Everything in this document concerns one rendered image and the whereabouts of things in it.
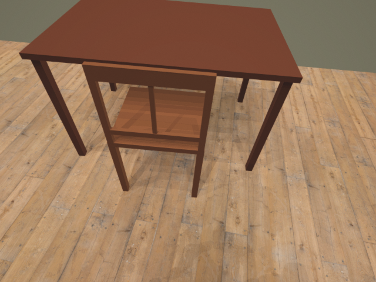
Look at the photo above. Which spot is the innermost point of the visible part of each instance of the chair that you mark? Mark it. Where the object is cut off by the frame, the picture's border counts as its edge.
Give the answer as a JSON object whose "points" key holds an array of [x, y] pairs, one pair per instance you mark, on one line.
{"points": [[155, 119]]}

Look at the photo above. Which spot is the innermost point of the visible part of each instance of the table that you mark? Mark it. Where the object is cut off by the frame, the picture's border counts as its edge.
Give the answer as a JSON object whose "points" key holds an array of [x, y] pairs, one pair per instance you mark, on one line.
{"points": [[232, 41]]}

